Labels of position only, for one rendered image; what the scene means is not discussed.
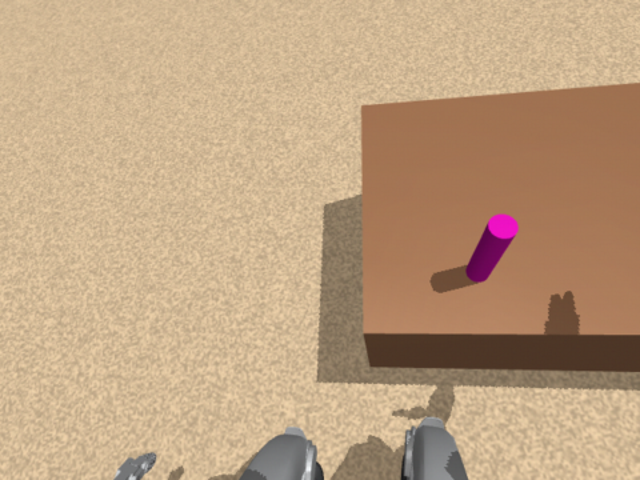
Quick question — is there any can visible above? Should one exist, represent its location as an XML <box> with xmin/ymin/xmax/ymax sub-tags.
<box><xmin>466</xmin><ymin>214</ymin><xmax>518</xmax><ymax>282</ymax></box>

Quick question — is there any left robot hand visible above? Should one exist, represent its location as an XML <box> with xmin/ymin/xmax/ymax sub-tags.
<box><xmin>114</xmin><ymin>453</ymin><xmax>157</xmax><ymax>480</ymax></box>

